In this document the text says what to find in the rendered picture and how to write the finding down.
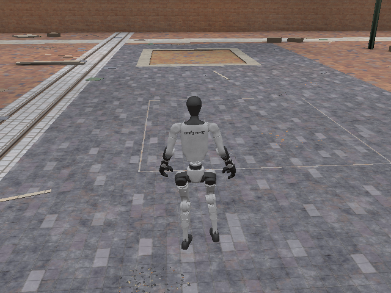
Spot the right robot forearm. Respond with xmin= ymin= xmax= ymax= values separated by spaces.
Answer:
xmin=221 ymin=146 xmax=233 ymax=168

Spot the right robot upper arm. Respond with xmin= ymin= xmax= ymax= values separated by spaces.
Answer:
xmin=207 ymin=122 xmax=226 ymax=156

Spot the left robot upper arm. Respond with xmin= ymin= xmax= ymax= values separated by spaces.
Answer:
xmin=165 ymin=123 xmax=182 ymax=156

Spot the left robot forearm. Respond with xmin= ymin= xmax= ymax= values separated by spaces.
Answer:
xmin=161 ymin=147 xmax=172 ymax=168

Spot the robot torso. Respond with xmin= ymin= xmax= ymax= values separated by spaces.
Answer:
xmin=181 ymin=120 xmax=209 ymax=183

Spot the robot right hand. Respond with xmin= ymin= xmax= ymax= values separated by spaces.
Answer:
xmin=222 ymin=165 xmax=236 ymax=179

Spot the robot left hand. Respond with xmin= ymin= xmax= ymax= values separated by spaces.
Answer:
xmin=159 ymin=165 xmax=173 ymax=177

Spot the robot left foot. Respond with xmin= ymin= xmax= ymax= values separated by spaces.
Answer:
xmin=181 ymin=234 xmax=192 ymax=250

